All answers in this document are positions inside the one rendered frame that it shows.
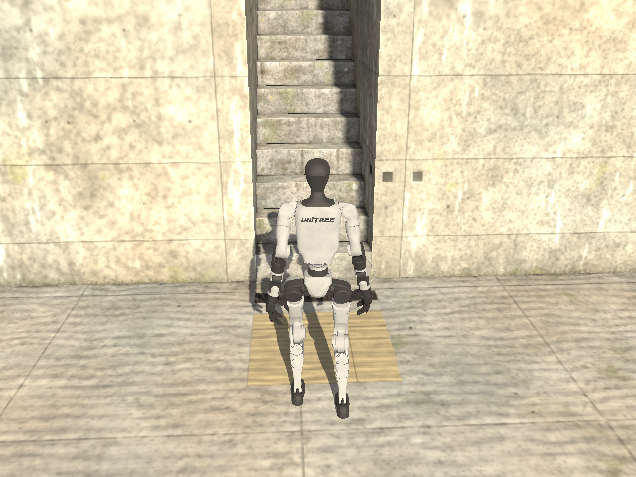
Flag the stairs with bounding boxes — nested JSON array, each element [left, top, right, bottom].
[[256, 0, 372, 281]]

